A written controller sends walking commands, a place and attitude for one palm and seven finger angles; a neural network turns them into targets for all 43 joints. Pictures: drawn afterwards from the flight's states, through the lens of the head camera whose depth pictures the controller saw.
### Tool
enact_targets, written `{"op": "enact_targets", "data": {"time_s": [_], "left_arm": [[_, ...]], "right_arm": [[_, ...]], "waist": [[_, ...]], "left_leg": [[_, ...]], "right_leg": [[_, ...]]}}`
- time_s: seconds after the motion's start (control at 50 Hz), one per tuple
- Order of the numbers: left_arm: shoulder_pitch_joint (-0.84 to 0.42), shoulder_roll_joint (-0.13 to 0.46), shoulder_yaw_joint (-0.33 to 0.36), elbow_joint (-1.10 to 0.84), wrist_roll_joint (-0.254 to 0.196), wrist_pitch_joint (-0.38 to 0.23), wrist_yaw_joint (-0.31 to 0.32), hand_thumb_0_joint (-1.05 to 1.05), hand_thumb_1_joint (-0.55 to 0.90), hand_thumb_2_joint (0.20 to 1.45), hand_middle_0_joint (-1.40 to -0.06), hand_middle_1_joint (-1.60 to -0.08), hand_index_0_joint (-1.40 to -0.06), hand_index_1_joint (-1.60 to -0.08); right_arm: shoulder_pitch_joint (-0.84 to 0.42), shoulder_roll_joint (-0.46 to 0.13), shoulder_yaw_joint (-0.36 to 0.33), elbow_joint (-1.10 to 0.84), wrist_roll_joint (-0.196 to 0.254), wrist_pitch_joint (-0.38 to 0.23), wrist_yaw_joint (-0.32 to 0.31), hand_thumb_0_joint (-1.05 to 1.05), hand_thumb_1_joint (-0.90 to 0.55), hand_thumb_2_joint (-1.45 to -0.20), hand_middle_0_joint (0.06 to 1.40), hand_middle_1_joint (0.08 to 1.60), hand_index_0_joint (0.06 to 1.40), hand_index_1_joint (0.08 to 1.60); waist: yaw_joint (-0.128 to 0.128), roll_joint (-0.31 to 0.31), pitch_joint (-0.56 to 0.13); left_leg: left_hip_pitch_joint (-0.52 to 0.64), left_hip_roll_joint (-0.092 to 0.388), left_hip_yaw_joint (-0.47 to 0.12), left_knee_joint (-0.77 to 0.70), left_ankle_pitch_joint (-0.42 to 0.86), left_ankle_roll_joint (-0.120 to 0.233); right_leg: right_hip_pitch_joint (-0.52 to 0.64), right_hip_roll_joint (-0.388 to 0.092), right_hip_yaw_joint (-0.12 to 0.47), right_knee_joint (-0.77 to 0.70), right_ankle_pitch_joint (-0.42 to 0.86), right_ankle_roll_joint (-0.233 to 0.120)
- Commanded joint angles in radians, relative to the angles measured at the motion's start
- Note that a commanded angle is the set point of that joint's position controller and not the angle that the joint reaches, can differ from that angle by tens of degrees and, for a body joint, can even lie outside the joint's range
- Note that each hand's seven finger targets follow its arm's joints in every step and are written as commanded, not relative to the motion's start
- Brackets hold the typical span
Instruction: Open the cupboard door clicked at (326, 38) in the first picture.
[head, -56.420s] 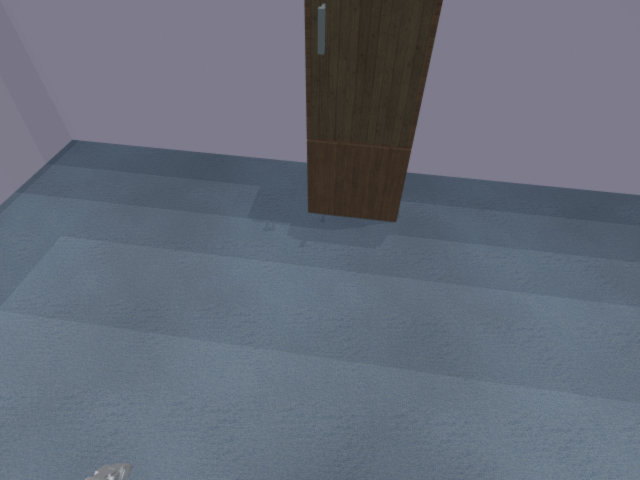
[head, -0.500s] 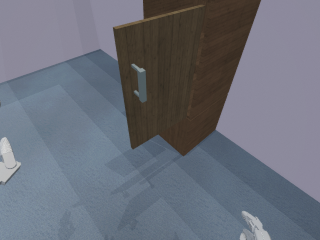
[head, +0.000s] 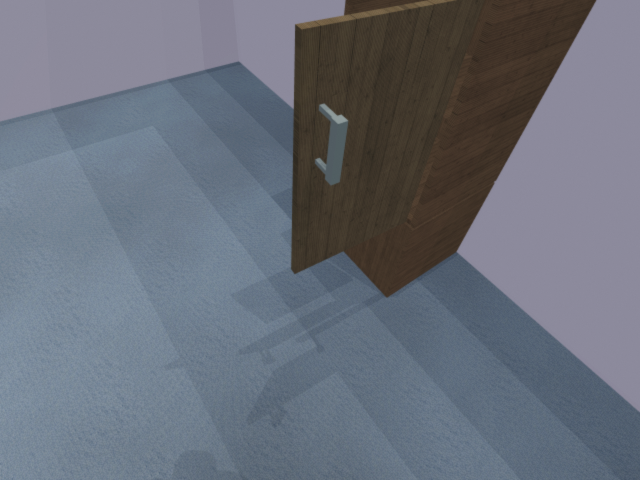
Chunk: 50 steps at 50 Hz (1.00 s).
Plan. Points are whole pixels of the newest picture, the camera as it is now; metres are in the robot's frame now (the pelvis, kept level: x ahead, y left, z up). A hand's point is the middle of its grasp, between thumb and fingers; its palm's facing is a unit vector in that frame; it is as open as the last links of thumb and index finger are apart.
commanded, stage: let the arm hang, fingers relaxed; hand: left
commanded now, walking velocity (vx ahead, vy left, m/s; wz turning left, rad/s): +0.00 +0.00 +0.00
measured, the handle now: (329, 145) +0.62 +0.04 +0.06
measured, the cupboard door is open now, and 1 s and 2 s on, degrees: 86 86 86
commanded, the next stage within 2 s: look to check the result in 0.68 s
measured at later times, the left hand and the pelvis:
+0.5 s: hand out of the picture +0.04 +0.22 -0.16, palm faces -0.02 -0.97 -0.26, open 7.4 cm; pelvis +0.00 +0.02 +0.01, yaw -2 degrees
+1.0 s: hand out of the picture +0.06 +0.23 -0.15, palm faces -0.03 -0.96 -0.29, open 7.4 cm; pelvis +0.01 +0.01 +0.01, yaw -2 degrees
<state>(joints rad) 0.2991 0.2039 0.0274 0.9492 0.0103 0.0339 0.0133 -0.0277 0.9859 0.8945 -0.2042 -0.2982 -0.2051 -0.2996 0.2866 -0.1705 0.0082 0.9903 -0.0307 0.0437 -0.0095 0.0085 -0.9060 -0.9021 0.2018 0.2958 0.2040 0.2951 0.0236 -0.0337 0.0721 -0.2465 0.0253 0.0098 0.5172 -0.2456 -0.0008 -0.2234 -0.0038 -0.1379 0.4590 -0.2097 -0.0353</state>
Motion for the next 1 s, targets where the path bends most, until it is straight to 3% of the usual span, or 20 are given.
{"op": "enact_targets", "data": {"time_s": [0.0,0.04,0.14,0.22,0.28,0.52,0.62,0.98], "left_arm": [[-0.007,0.111,0.014,0.023,0.002,-0.043,0.002,0.000,0.900,0.900,-0.200,-0.300,-0.200,-0.300],[-0.021,0.115,0.011,0.059,0.000,-0.047,0.003,0.000,0.900,0.900,-0.200,-0.300,-0.200,-0.300],[-0.027,0.128,0.010,0.123,0.002,-0.046,0.004,0.000,0.900,0.900,-0.200,-0.300,-0.200,-0.300],[-0.029,0.129,0.011,0.150,0.004,-0.044,0.007,0.000,0.900,0.900,-0.200,-0.300,-0.200,-0.300],[-0.030,0.130,0.011,0.159,0.006,-0.043,0.009,0.000,0.900,0.900,-0.200,-0.300,-0.200,-0.300],[-0.076,0.153,0.014,0.159,0.004,-0.056,0.012,0.000,0.900,0.900,-0.200,-0.300,-0.200,-0.300],[-0.094,0.164,0.014,0.159,0.003,-0.058,0.011,0.000,0.900,0.900,-0.200,-0.300,-0.200,-0.300],[-0.158,0.227,0.019,0.156,0.002,-0.068,0.007,0.000,0.900,0.900,-0.200,-0.300,-0.200,-0.300]], "right_arm": [[-0.022,-0.117,-0.030,-0.036,0.005,-0.039,-0.013,0.000,-0.900,-0.900,0.200,0.300,0.200,0.300],[0.001,-0.136,-0.035,-0.009,0.007,-0.043,-0.015,0.000,-0.900,-0.900,0.200,0.300,0.200,0.300],[0.012,-0.154,-0.039,0.041,0.007,-0.046,-0.015,0.000,-0.900,-0.900,0.200,0.300,0.200,0.300],[0.010,-0.154,-0.038,0.069,0.005,-0.048,-0.014,0.000,-0.900,-0.900,0.200,0.300,0.200,0.300],[0.000,-0.150,-0.040,0.080,0.005,-0.049,-0.013,0.000,-0.900,-0.900,0.200,0.300,0.200,0.300],[-0.030,-0.149,-0.036,0.110,0.007,-0.058,-0.011,0.000,-0.900,-0.900,0.200,0.300,0.200,0.300],[-0.048,-0.164,-0.037,0.114,0.007,-0.058,-0.011,0.000,-0.900,-0.900,0.200,0.300,0.200,0.300],[-0.118,-0.237,-0.043,0.114,0.010,-0.059,-0.008,0.000,-0.900,-0.900,0.200,0.300,0.200,0.300]], "waist": [[-0.016,0.163,-0.061],[-0.023,0.080,-0.057],[-0.025,0.009,-0.001],[-0.024,0.037,0.013],[-0.019,0.023,0.019],[-0.023,0.034,-0.014],[-0.024,0.061,-0.021],[-0.029,0.037,-0.049]], "left_leg": [[-0.053,0.084,-0.089,-0.207,-0.041,0.028],[-0.028,0.085,-0.089,-0.211,-0.033,0.029],[-0.014,0.085,-0.090,-0.244,-0.077,0.037],[-0.027,0.087,-0.094,-0.270,-0.115,0.039],[-0.038,0.091,-0.101,-0.284,-0.132,0.041],[0.030,0.080,-0.062,-0.248,0.055,0.034],[0.039,0.082,-0.060,-0.252,0.060,0.029],[0.095,0.093,-0.065,-0.257,0.114,0.027]], "right_leg": [[0.102,-0.107,0.131,-0.122,0.004,-0.009],[0.086,-0.111,0.136,-0.137,-0.017,-0.010],[0.032,-0.115,0.136,-0.151,-0.080,-0.006],[0.021,-0.113,0.143,-0.144,-0.094,-0.001],[0.022,-0.111,0.143,-0.133,-0.086,0.003],[0.043,-0.130,0.157,-0.145,0.005,0.000],[0.056,-0.132,0.160,-0.156,0.010,0.000],[0.080,-0.139,0.166,-0.191,0.051,-0.005]]}}
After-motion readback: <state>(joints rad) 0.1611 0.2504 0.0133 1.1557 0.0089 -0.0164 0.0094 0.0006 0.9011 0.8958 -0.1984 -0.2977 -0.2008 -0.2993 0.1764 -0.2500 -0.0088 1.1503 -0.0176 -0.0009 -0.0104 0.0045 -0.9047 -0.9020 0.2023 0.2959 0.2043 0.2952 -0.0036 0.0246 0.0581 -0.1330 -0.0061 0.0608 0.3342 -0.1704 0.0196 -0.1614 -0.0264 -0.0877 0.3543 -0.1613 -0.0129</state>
